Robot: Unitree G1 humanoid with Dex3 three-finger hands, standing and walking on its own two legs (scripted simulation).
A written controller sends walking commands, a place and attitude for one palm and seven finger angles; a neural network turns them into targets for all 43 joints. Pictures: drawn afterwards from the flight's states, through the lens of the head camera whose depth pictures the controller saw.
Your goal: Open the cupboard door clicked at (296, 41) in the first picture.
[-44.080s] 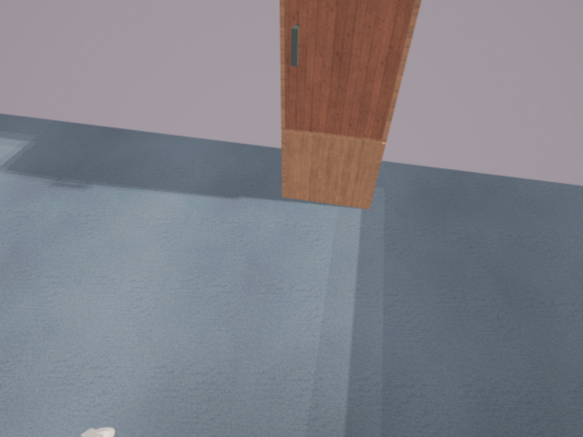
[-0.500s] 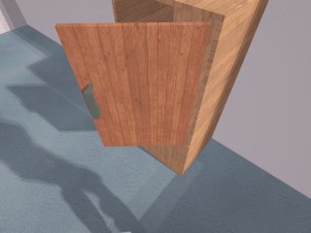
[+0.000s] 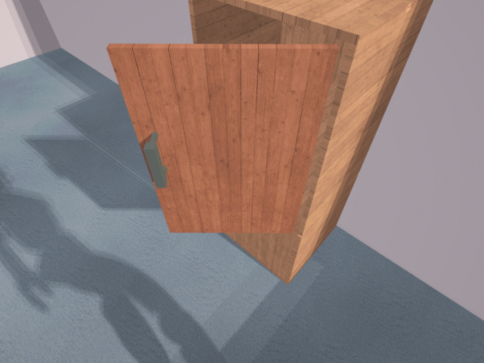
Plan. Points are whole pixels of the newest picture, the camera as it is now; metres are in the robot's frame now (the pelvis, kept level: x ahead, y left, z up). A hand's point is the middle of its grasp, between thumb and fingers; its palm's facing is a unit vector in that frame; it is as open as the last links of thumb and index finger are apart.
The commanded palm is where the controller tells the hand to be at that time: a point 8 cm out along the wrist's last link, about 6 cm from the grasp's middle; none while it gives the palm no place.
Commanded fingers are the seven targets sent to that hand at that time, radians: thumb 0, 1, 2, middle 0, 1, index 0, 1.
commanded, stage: look again from close up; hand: left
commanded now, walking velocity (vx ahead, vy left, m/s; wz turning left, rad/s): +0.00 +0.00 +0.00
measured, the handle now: (158, 160) +0.52 +0.22 +0.01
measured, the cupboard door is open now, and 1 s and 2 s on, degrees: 42 42 42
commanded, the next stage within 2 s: raise the hand with hooked fingers in 0.36 s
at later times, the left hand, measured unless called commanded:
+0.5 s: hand out of the picture +0.07 +0.18 -0.16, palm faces +0.05 -0.98 -0.21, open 7.4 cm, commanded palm +0.12 +0.22 -0.06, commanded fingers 0.00 0.83 0.87 -0.20 -0.34 -0.20 -0.34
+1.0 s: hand (139, 334) +0.18 +0.18 -0.04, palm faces +0.13 -0.99 -0.08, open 9.3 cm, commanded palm +0.17 +0.24 -0.03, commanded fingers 0.00 0.25 0.62 -0.25 -0.72 -0.25 -0.72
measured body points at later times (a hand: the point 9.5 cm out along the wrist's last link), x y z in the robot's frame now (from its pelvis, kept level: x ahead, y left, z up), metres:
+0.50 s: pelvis +0.02 -0.01 +0.01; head +0.04 -0.01 +0.46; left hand +0.06 +0.23 -0.14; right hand +0.08 -0.25 -0.14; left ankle +0.05 +0.11 -0.73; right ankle -0.02 -0.14 -0.73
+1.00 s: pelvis -0.01 -0.05 -0.09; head +0.05 -0.04 +0.36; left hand +0.16 +0.23 -0.03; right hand +0.22 -0.28 -0.15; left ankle +0.05 +0.11 -0.73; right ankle -0.02 -0.14 -0.73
